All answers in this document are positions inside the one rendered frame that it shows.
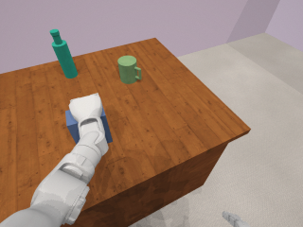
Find robot left upper arm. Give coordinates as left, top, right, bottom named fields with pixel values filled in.
left=0, top=169, right=90, bottom=227

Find table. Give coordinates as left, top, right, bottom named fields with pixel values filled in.
left=0, top=38, right=251, bottom=227

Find robot left forearm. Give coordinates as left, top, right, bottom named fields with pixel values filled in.
left=30, top=115, right=109, bottom=206

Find left robot hand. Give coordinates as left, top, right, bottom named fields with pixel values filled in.
left=68, top=93, right=102, bottom=123

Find right robot hand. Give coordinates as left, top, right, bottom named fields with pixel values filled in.
left=222, top=211, right=250, bottom=227

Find sponge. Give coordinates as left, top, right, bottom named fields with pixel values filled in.
left=65, top=105, right=113, bottom=144

